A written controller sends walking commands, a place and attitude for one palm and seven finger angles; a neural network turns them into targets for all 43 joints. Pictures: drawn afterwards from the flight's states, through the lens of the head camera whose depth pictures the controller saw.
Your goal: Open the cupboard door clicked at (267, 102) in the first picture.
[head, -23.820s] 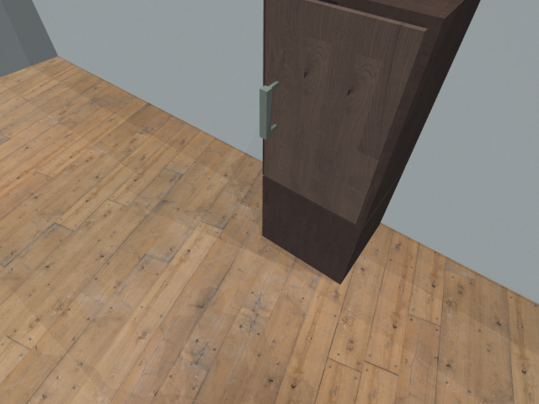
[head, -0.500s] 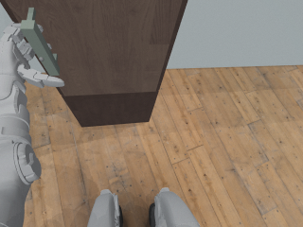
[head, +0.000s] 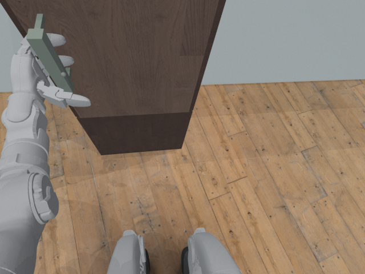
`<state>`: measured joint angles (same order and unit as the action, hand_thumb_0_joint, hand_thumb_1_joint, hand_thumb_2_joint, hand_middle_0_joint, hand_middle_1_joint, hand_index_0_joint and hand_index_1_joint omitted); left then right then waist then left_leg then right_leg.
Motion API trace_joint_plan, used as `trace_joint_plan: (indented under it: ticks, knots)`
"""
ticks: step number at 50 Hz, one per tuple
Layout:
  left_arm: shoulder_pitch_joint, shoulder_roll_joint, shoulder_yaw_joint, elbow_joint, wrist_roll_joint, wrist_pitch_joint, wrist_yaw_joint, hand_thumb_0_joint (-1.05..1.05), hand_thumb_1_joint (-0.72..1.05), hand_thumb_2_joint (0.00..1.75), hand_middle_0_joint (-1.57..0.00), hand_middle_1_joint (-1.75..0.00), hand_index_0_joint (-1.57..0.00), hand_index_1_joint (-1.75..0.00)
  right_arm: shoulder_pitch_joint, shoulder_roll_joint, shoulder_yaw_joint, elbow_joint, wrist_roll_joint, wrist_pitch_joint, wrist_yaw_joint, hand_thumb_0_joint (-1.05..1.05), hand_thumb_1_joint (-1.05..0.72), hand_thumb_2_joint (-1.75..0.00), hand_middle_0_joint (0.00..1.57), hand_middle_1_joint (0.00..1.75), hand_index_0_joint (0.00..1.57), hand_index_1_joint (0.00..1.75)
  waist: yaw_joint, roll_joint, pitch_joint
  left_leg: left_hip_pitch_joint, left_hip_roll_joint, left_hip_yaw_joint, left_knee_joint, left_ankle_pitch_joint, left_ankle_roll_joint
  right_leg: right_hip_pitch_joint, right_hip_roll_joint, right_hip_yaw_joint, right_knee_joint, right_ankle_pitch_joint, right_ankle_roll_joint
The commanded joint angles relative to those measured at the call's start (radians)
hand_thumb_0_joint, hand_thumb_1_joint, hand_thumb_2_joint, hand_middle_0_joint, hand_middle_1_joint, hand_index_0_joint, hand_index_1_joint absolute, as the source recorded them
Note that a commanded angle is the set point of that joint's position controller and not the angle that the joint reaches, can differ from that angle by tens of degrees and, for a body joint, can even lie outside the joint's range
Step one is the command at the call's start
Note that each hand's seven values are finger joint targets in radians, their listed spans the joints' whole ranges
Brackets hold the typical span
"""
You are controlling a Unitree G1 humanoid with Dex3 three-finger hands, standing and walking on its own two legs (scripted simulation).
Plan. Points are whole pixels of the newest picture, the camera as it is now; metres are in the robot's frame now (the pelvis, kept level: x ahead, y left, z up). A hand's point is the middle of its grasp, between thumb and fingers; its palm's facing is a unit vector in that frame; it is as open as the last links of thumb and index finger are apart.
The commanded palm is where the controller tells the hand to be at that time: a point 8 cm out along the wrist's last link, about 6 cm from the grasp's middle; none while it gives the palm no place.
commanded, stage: slide the fingers in behind the handle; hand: left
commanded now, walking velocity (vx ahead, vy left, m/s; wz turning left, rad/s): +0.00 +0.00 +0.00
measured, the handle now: (55, 57) +0.56 +0.23 +0.06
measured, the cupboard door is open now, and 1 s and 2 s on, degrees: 0 0 40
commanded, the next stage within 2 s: close the thumb around the handle in 0.12 s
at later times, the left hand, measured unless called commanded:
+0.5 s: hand (65, 73) +0.52 +0.20 +0.06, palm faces +0.04 -1.00 -0.03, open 11.7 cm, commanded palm +0.50 +0.24 +0.06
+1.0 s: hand (66, 73) +0.52 +0.20 +0.06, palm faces +0.05 -1.00 -0.01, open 5.7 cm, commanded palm +0.50 +0.24 +0.06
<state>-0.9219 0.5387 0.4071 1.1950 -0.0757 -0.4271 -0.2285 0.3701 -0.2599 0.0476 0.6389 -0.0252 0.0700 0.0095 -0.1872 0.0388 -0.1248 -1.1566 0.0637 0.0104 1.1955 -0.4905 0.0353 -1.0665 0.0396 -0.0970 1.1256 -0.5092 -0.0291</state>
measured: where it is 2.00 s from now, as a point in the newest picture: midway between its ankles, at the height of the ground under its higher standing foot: outside the picture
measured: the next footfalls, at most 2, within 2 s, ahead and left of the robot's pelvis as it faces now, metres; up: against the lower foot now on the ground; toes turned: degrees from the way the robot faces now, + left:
none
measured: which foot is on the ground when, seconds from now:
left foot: down 0.00-1.00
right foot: down 0.00-1.00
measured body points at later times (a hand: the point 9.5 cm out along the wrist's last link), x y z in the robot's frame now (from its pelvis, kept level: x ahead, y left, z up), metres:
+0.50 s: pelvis +0.00 +0.00 +0.00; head +0.15 +0.02 +0.42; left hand +0.51 +0.25 +0.06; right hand +0.00 -0.26 -0.11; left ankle +0.03 +0.10 -0.64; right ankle +0.01 -0.11 -0.64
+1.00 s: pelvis +0.00 +0.00 +0.00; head +0.15 +0.03 +0.42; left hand +0.51 +0.25 +0.06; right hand +0.01 -0.26 -0.11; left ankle +0.03 +0.10 -0.64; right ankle +0.01 -0.11 -0.64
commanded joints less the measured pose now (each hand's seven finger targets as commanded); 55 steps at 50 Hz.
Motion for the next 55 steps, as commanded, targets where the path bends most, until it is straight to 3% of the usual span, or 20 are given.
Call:
trace_joint_plan:
  ticks: [1, 6, 10, 11, 14, 16, 18, 25, 29, 31, 33, 34, 36, 39, 45, 47, 49, 51, 54, 55]
  knots:
    - [-0.444, 0.218, 0.011, -0.224, -0.013, -0.076, -0.002, 0.0, -0.5, 0.3, -0.3, -1.2, -0.3, -1.2, 0.187, -0.192, -0.07, -0.035, 0.0, -0.011, -0.01, 0.0, -0.9, -0.9, 0.2, 0.3, 0.2, 0.3, -0.018, 0.149, -0.52, 0.508, -0.021, -0.089, -0.103, 0.392, -0.003, 0.11, 0.027, 0.062, -0.131, 0.311, 0.007]
    - [-0.426, 0.237, 0.025, -0.216, -0.015, -0.075, -0.005, 0.0, -0.5, 0.3, -0.3, -1.2, -0.3, -1.2, 0.182, -0.192, -0.067, -0.042, 0.003, -0.01, -0.011, 0.0, -0.9, -0.9, 0.2, 0.3, 0.2, 0.3, -0.012, 0.135, -0.517, 0.47, -0.026, -0.08, -0.103, 0.378, 0.0, 0.145, 0.026, 0.068, -0.131, 0.32, 0.008]
    - [-0.449, 0.25, 0.023, -0.206, -0.011, -0.073, -0.005, 0.0, -0.5, 0.3, -0.3, -1.2, -0.3, -1.2, 0.181, -0.194, -0.063, -0.041, 0.004, -0.009, -0.013, 0.0, -0.9, -0.9, 0.2, 0.3, 0.2, 0.3, -0.021, 0.132, -0.49, 0.455, -0.024, -0.08, -0.104, 0.355, 0.002, 0.133, 0.026, 0.07, -0.135, 0.303, 0.009]
    - [-0.449, 0.243, 0.022, -0.214, -0.012, -0.073, -0.005, 0.0, -0.5, 0.3, -0.3, -1.2, -0.3, -1.2, 0.181, -0.192, -0.064, -0.041, 0.004, -0.01, -0.013, 0.0, -0.9, -0.9, 0.2, 0.3, 0.2, 0.3, -0.018, 0.154, -0.496, 0.469, -0.025, -0.081, -0.105, 0.364, 0.0, 0.127, 0.025, 0.067, -0.133, 0.305, 0.007]
    - [-0.425, 0.22, 0.014, -0.239, -0.018, -0.079, -0.008, 0.0, -0.33, 0.37, -0.31, -1.22, -0.31, -1.22, 0.186, -0.19, -0.068, -0.043, 0.001, -0.011, -0.01, 0.0, -0.9, -0.9, 0.2, 0.3, 0.2, 0.3, -0.012, 0.164, -0.539, 0.512, -0.023, -0.084, -0.1, 0.42, -0.001, 0.131, 0.028, 0.064, -0.124, 0.343, 0.005]
    - [-0.425, 0.209, 0.005, -0.22, -0.022, -0.073, -0.008, 0.0, -0.22, 0.42, -0.32, -1.23, -0.32, -1.23, 0.181, -0.19, -0.068, -0.038, 0.004, -0.009, -0.009, 0.0, -0.9, -0.9, 0.2, 0.3, 0.2, 0.3, -0.019, 0.154, -0.506, 0.496, -0.022, -0.081, -0.101, 0.4, -0.003, 0.121, 0.027, 0.064, -0.132, 0.331, 0.008]
    - [-0.43, 0.245, 0.026, -0.202, -0.019, -0.064, -0.006, 0.0, -0.11, 0.47, -0.33, -1.24, -0.33, -1.24, 0.182, -0.195, -0.065, -0.039, 0.005, -0.007, -0.013, 0.0, -0.9, -0.9, 0.2, 0.3, 0.2, 0.3, -0.019, 0.122, -0.477, 0.451, -0.023, -0.079, -0.107, 0.356, 0.001, 0.137, 0.026, 0.067, -0.137, 0.305, 0.01]
    - [-0.426, 0.223, 0.019, -0.239, -0.019, -0.082, 0.001, 0.0, 0.28, 0.64, -0.36, -1.28, -0.36, -1.28, 0.182, -0.191, -0.067, -0.043, 0.001, -0.013, -0.01, 0.0, -0.9, -0.9, 0.2, 0.3, 0.2, 0.3, -0.009, 0.161, -0.532, 0.51, -0.023, -0.085, -0.105, 0.409, -0.005, 0.126, 0.026, 0.061, -0.125, 0.33, 0.007]
    - [-0.423, 0.23, 0.024, -0.222, -0.016, -0.075, 0.002, 0.0, 0.51, 0.73, -0.37, -1.31, -0.37, -1.31, 0.184, -0.192, -0.066, -0.042, 0.002, -0.009, -0.011, 0.0, -0.9, -0.9, 0.2, 0.3, 0.2, 0.3, -0.014, 0.134, -0.5, 0.473, -0.023, -0.08, -0.103, 0.383, 0.001, 0.132, 0.028, 0.065, -0.127, 0.324, 0.008]
    - [-0.412, 0.265, 0.048, -0.211, -0.014, -0.069, 0.002, 0.0, 0.62, 0.78, -0.38, -1.32, -0.38, -1.32, 0.184, -0.195, -0.066, -0.043, 0.004, -0.007, -0.013, 0.0, -0.9, -0.9, 0.2, 0.3, 0.2, 0.3, -0.006, 0.127, -0.509, 0.454, -0.025, -0.074, -0.102, 0.38, 0.0, 0.158, 0.026, 0.07, -0.13, 0.331, 0.01]
    - [-0.417, 0.234, 0.02, -0.213, -0.012, -0.069, -0.002, 0.0, 0.73, 0.83, -0.39, -1.33, -0.39, -1.33, 0.182, -0.189, -0.065, -0.044, 0.006, -0.008, -0.014, 0.0, -0.9, -0.9, 0.2, 0.3, 0.2, 0.3, -0.012, 0.13, -0.501, 0.461, -0.025, -0.076, -0.106, 0.382, 0.0, 0.153, 0.027, 0.069, -0.132, 0.332, 0.009]
    - [-0.44, 0.23, 0.018, -0.239, -0.015, -0.079, -0.003, 0.0, 0.79, 0.85, -0.39, -1.34, -0.39, -1.34, 0.184, -0.189, -0.065, -0.042, 0.002, -0.011, -0.013, 0.0, -0.9, -0.9, 0.2, 0.3, 0.2, 0.3, -0.012, 0.161, -0.513, 0.492, -0.024, -0.081, -0.105, 0.406, -0.002, 0.139, 0.026, 0.065, -0.126, 0.34, 0.005]
    - [-0.404, 0.237, 0.036, -0.222, -0.021, -0.079, -0.001, 0.0, 0.9, 0.9, -0.4, -1.35, -0.4, -1.35, 0.185, -0.193, -0.069, -0.039, 0.003, -0.01, -0.013, 0.0, -0.9, -0.9, 0.2, 0.3, 0.2, 0.3, -0.005, 0.138, -0.525, 0.497, -0.022, -0.082, -0.104, 0.407, -0.004, 0.139, 0.027, 0.062, -0.129, 0.337, 0.007]
    - [-0.428, 0.213, 0.011, -0.2, -0.016, -0.071, -0.001, 0.0, 0.9, 0.9, -0.4, -1.35, -0.4, -1.35, 0.185, -0.19, -0.066, -0.037, 0.002, -0.011, -0.012, 0.0, -0.9, -0.9, 0.2, 0.3, 0.2, 0.3, -0.022, 0.138, -0.481, 0.476, -0.023, -0.083, -0.102, 0.384, 0.0, 0.112, 0.028, 0.062, -0.128, 0.319, 0.007]
    - [-0.44, 0.277, 0.048, -0.225, -0.005, -0.074, 0.005, 0.0, 0.9, 0.9, -0.4, -1.35, -0.4, -1.35, 0.191, -0.194, -0.065, -0.038, -0.001, -0.008, -0.014, 0.0, -0.9, -0.9, 0.2, 0.3, 0.2, 0.3, -0.01, 0.145, -0.532, 0.476, -0.023, -0.079, -0.092, 0.424, 0.0, 0.148, 0.025, 0.069, -0.117, 0.362, 0.009]
    - [-0.417, 0.23, 0.018, -0.227, 0.002, -0.074, 0.006, 0.0, 0.9, 0.9, -0.4, -1.35, -0.4, -1.35, 0.187, -0.188, -0.066, -0.043, -0.001, -0.007, -0.008, 0.0, -0.9, -0.9, 0.2, 0.3, 0.2, 0.3, -0.004, 0.17, -0.526, 0.504, -0.023, -0.084, -0.099, 0.425, -0.005, 0.123, 0.026, 0.061, -0.119, 0.343, 0.006]
    - [-0.407, 0.241, 0.033, -0.23, -0.002, -0.078, 0.009, 0.0, 0.9, 0.9, -0.4, -1.35, -0.4, -1.35, 0.19, -0.192, -0.068, -0.045, -0.002, -0.005, -0.009, 0.0, -0.9, -0.9, 0.2, 0.3, 0.2, 0.3, -0.006, 0.136, -0.529, 0.497, -0.023, -0.084, -0.097, 0.429, -0.001, 0.137, 0.028, 0.062, -0.119, 0.353, 0.006]
    - [-0.424, 0.237, 0.017, -0.227, 0.0, -0.075, 0.008, 0.0, 0.9, 0.9, -0.4, -1.35, -0.4, -1.35, 0.183, -0.191, -0.066, -0.042, 0.001, -0.003, -0.01, 0.0, -0.9, -0.9, 0.2, 0.3, 0.2, 0.3, -0.012, 0.154, -0.509, 0.488, -0.021, -0.083, -0.101, 0.4, -0.004, 0.123, 0.027, 0.063, -0.124, 0.33, 0.008]
    - [-0.375, 0.229, 0.027, -0.249, -0.008, -0.082, 0.006, 0.0, 0.9, 0.9, -0.4, -1.35, -0.4, -1.35, 0.183, -0.192, -0.07, -0.052, 0.0, -0.004, -0.009, 0.0, -0.9, -0.9, 0.2, 0.3, 0.2, 0.3, 0.007, 0.153, -0.537, 0.516, -0.023, -0.082, -0.109, 0.423, -0.004, 0.142, 0.028, 0.061, -0.124, 0.342, 0.003]
    - [-0.347, 0.223, 0.024, -0.265, -0.011, -0.084, 0.004, 0.0, 0.9, 0.9, -0.4, -1.35, -0.4, -1.35, 0.179, -0.188, -0.07, -0.055, 0.001, -0.002, -0.006, 0.0, -0.9, -0.9, 0.2, 0.3, 0.2, 0.3, 0.02, 0.187, -0.557, 0.54, -0.023, -0.081, -0.113, 0.45, -0.01, 0.149, 0.027, 0.06, -0.121, 0.362, 0.002]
